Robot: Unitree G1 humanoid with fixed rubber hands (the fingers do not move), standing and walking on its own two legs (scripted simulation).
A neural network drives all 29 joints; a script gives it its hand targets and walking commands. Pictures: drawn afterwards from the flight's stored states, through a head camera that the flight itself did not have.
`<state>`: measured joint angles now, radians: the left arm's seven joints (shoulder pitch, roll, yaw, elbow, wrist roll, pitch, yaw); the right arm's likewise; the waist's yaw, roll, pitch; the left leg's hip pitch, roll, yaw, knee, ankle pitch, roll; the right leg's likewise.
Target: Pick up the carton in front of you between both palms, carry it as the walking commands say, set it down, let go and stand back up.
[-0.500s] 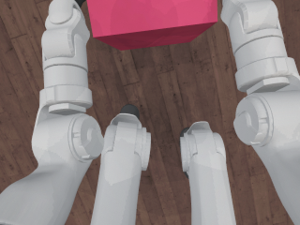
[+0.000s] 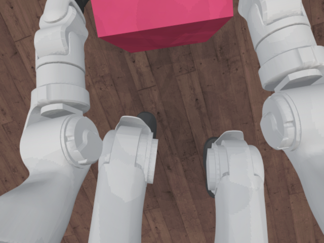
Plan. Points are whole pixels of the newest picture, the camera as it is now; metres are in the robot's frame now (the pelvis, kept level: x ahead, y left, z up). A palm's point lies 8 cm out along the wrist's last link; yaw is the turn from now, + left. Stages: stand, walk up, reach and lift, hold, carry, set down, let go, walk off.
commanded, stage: set down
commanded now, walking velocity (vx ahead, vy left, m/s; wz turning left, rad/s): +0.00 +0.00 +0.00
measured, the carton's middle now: out of the picture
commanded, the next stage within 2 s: none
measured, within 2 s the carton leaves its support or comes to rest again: rests again in 0.12 s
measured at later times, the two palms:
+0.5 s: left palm (69, 0) +0.51 +0.26 -0.18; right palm out of the picture +0.58 -0.04 -0.19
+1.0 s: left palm (65, 2) +0.51 +0.28 -0.21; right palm out of the picture +0.60 -0.10 -0.20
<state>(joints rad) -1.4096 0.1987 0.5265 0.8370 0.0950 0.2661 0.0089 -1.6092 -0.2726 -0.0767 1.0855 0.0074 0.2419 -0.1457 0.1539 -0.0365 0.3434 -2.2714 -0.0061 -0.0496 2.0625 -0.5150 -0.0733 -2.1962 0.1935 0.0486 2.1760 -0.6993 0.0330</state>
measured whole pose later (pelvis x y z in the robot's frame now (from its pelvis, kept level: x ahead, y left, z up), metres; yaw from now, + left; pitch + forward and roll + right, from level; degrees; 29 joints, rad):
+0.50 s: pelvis -0.01 +0.00 -0.01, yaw +1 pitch +37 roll +3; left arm -1.47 0.26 0.59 0.94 0.14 0.24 -0.07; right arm -1.65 -0.24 -0.21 1.08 -0.12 0.20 -0.03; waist 0.13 -0.01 0.45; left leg -2.23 -0.01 -0.03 2.11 -0.52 -0.07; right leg -2.17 0.16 0.04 2.24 -0.71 0.02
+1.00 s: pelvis -0.01 +0.01 -0.02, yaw +0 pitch +36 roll +3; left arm -1.54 0.36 0.42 1.13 -0.09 0.06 0.08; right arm -1.71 -0.49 0.13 1.14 0.21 0.15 -0.08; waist 0.14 -0.01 0.52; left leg -2.25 0.04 0.02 2.14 -0.52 -0.02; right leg -2.18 0.11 0.04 2.26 -0.70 0.02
